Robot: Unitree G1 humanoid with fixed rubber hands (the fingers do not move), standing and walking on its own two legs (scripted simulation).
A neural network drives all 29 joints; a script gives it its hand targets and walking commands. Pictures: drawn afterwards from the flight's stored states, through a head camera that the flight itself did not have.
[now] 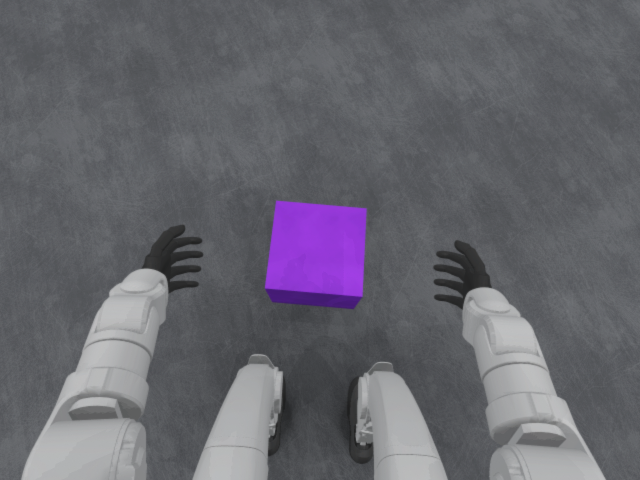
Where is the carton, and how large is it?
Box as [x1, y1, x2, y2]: [265, 201, 366, 308]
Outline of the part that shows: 276,201 265,283 265,289 271,300 276,302 353,308 362,295 366,208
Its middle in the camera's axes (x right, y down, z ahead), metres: -0.01 +0.05 +1.04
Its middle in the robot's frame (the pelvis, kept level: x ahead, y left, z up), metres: +0.52 +0.02 -0.59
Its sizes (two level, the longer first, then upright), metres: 0.233 0.229 0.195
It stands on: the floor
